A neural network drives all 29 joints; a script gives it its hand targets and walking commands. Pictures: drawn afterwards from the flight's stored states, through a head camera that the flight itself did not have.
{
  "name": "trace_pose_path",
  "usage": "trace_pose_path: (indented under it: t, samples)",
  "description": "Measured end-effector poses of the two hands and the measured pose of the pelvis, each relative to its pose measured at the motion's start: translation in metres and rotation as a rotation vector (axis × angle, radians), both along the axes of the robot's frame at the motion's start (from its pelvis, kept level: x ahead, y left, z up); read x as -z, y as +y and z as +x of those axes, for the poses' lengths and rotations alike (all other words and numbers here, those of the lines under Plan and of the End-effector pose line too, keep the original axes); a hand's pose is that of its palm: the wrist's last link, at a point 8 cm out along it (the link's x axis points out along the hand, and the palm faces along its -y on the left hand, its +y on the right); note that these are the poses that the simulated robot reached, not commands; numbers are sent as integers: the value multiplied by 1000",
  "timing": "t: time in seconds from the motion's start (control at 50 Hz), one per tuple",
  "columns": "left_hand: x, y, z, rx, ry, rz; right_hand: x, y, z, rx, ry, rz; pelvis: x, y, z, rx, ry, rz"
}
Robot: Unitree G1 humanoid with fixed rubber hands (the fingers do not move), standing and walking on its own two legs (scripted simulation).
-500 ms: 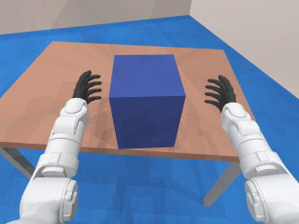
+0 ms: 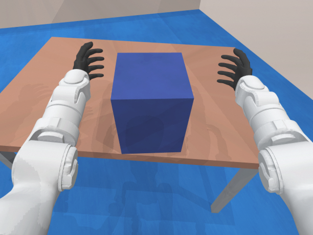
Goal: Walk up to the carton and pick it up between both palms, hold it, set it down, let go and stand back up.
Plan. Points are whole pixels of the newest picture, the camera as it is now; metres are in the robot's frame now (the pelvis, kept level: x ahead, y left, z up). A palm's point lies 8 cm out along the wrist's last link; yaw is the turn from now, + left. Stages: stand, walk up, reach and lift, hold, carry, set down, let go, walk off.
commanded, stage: reach and lift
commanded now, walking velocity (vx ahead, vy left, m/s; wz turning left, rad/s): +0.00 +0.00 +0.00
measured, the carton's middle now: (150, 104) +0.51 +0.05 +0.03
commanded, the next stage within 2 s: none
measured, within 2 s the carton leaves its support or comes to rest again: neither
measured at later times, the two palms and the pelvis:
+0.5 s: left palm (90, 94) +0.46 +0.22 +0.12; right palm (223, 99) +0.46 -0.15 +0.12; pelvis +0.00 +0.00 -0.01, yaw +0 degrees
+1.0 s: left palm (98, 99) +0.46 +0.20 +0.10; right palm (214, 103) +0.46 -0.13 +0.10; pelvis -0.01 +0.01 -0.01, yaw -1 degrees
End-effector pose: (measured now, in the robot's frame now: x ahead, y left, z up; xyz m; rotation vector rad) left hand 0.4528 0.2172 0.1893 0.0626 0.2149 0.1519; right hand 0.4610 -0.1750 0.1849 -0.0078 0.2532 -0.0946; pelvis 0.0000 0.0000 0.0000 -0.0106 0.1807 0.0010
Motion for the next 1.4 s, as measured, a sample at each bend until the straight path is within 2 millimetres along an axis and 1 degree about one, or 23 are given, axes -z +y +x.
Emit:
trace_pose_path:
  t: [0.1,0.14,0.2,0.24,0.28,0.38,0.44,0.48,0.54,0.64,0.72,0.8,0.92,1.04,1.12,1.22,1.3,1.4]
  samples:
    - [-6,-6,11,9,-3,-16,-10,2,6,-3,0,-11,1,-2,0,6,24,2]
    - [-4,-7,14,11,1,-26,-12,4,9,-4,1,-14,1,-3,1,10,33,2]
    - [3,-6,16,16,9,-32,-11,8,12,-10,0,-20,2,-3,2,12,41,3]
    - [12,-4,15,14,14,-30,-6,10,13,-12,1,-22,2,-2,4,12,47,3]
    - [23,-1,13,12,23,-26,4,13,13,-14,11,-21,2,-1,4,11,49,2]
    - [52,4,6,9,38,-12,39,19,8,-24,48,-9,3,2,3,4,62,-2]
    - [65,3,4,8,31,-12,58,22,5,-31,60,-8,4,3,1,-2,88,-6]
    - [70,1,5,8,22,-10,67,24,4,-33,59,-7,6,3,-1,-3,113,-9]
    - [72,-4,8,10,1,-8,70,24,4,-35,38,-11,8,4,-3,-1,151,-11]
    - [72,-11,10,23,-3,-10,65,18,5,-21,14,-27,9,5,-5,7,168,-9]
    - [84,-15,5,37,30,-25,71,12,-1,-16,40,-41,9,5,-7,16,155,-2]
    - [94,-17,0,32,29,-30,80,14,-4,-27,42,-35,9,6,-9,17,164,0]
    - [95,-18,4,17,6,-28,87,29,-1,-68,43,-36,11,6,-12,14,195,2]
    - [93,-18,8,12,-7,-33,85,53,5,-96,23,-31,11,6,-9,7,201,-1]
    - [92,-20,7,8,-15,-42,86,72,5,-111,9,-25,7,7,-6,3,173,-3]
    - [93,-20,3,-11,-21,-41,87,77,-2,-73,-27,-38,2,10,-1,3,94,-2]
    - [92,-24,-2,-33,-23,-32,90,78,-10,-39,-61,-29,-1,14,3,10,44,3]
    - [90,-26,-9,-54,5,-19,92,76,-19,-14,-64,-9,-3,19,10,21,4,10]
